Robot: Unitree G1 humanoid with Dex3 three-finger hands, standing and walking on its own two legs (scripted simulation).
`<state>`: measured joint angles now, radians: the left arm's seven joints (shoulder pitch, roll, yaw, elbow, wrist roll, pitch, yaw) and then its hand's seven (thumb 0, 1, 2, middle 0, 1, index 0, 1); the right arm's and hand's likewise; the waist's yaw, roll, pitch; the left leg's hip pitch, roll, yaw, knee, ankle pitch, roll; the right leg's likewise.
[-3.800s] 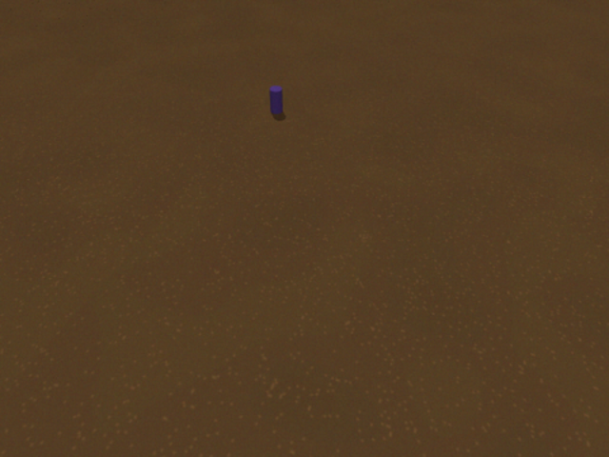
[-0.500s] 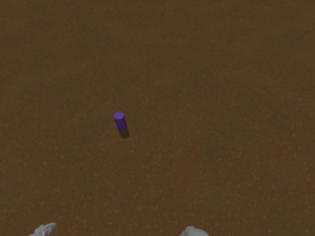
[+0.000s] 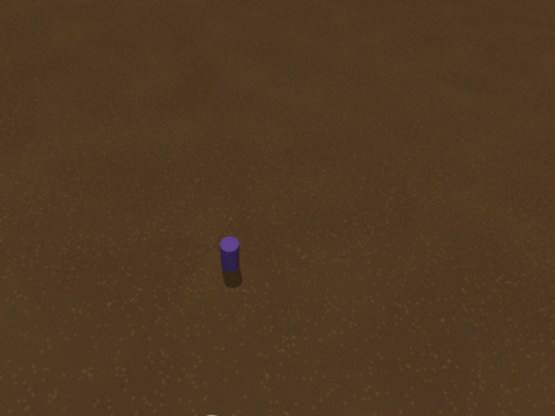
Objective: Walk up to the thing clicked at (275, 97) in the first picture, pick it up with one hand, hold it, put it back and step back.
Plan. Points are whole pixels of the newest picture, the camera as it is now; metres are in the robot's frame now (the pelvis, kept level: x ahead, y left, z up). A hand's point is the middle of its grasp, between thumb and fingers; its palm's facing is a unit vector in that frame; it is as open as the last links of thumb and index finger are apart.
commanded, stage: walk up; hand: left
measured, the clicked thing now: (229, 254) +0.83 +0.17 -0.68
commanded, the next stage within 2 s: none
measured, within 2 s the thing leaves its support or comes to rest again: neither
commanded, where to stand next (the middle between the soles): +0.46 -0.02 m, yaw -4 degrees
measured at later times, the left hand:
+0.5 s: hand (123, 342) +0.26 +0.26 -0.12, palm faces -0.14 -0.91 -0.39, open 7.4 cm
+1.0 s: hand (127, 296) +0.35 +0.29 -0.14, palm faces -0.04 -0.93 -0.36, open 7.4 cm
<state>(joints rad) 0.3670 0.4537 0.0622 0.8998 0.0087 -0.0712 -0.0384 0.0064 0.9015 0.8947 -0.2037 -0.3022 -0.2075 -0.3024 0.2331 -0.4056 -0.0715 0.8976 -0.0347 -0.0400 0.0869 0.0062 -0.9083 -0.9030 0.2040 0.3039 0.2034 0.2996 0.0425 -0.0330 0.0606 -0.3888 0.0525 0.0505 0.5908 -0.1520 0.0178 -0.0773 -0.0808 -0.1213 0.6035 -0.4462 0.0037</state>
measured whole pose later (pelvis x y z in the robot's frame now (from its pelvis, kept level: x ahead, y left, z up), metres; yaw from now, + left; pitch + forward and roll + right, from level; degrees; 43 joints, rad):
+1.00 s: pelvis +0.31 +0.01 +0.00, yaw -1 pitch -3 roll -3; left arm 0.35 0.43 0.05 0.86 0.01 -0.06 -0.05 0.01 0.90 0.89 -0.20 -0.30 -0.21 -0.30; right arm 0.32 -0.43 -0.07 0.91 -0.03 -0.03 0.07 0.01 -0.91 -0.90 0.20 0.30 0.20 0.30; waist 0.03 0.01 0.04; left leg -0.38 0.08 0.02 0.60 -0.21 0.01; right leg -0.16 -0.03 -0.11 0.56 -0.34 -0.01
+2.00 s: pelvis +0.37 +0.01 +0.02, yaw -4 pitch -2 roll +0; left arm 0.08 0.34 0.00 1.13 0.00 0.00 -0.02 0.00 0.90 0.89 -0.20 -0.30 -0.21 -0.30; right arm 0.16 -0.38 0.00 1.16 -0.02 -0.03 0.01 0.01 -0.91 -0.90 0.20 0.30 0.20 0.30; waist -0.02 -0.02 0.04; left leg -0.18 0.04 0.07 0.39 -0.17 0.00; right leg -0.18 0.00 -0.02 0.38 -0.16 0.00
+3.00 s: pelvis +0.40 +0.01 +0.03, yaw -4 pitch -2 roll +0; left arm 0.07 0.34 0.01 1.17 0.01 0.00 -0.01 0.00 0.91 0.89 -0.20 -0.30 -0.20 -0.30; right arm 0.09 -0.34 0.00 1.17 -0.01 -0.01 0.00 0.00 -0.91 -0.90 0.21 0.30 0.20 0.30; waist 0.00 -0.01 0.04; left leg -0.10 0.02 0.07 0.31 -0.17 0.00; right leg -0.10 -0.02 -0.02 0.30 -0.16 0.01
